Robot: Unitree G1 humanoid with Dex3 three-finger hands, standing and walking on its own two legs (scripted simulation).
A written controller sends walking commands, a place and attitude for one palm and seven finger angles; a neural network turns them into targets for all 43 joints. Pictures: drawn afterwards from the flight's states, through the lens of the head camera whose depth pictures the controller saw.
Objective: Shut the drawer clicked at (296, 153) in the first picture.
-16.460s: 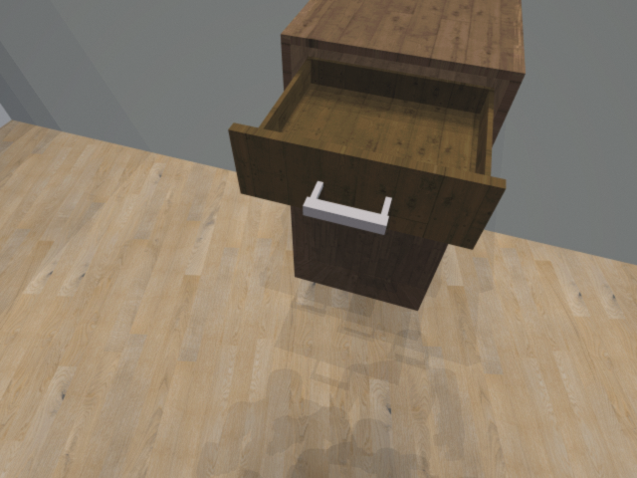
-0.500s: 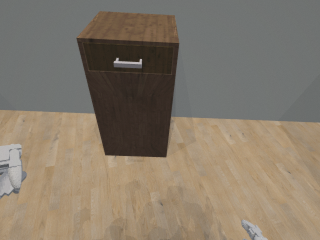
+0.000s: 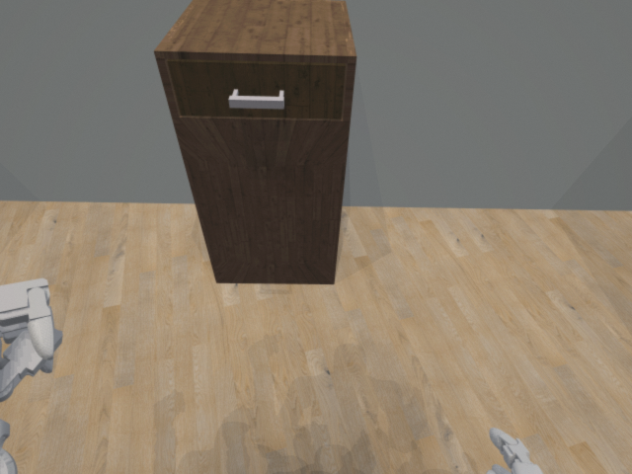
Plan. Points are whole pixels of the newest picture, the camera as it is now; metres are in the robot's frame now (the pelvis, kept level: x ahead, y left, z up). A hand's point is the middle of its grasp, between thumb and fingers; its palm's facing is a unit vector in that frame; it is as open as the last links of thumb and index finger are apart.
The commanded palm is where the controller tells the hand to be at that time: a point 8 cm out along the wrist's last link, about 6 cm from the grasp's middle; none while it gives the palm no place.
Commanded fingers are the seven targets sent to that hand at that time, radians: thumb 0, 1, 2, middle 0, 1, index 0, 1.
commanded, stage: stop stepping back and stand still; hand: left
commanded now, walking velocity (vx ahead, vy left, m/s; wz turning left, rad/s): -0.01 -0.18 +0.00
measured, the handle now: (257, 98) +0.92 +0.19 +0.04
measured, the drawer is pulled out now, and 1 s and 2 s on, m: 0.00 0.00 0.00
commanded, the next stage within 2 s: let the arm hang, fingers relaxed in 0.56 s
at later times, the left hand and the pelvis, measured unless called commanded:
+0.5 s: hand (95, 312) +0.23 +0.23 +0.17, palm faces +0.35 -0.82 -0.46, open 3.3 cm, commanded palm +0.16 +0.27 +0.19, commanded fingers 0.00 0.90 0.90 -1.40 -1.60 -1.40 -1.60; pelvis +0.03 -0.01 +0.01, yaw +0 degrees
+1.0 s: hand out of the picture +0.05 +0.19 -0.16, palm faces +0.02 -0.97 -0.22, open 3.3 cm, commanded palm none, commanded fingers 0.00 0.90 0.90 -0.68 -0.82 -0.68 -0.82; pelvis -0.01 +0.00 +0.01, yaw +2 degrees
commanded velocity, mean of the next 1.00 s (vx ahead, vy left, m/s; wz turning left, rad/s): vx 0.00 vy -0.01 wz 0.00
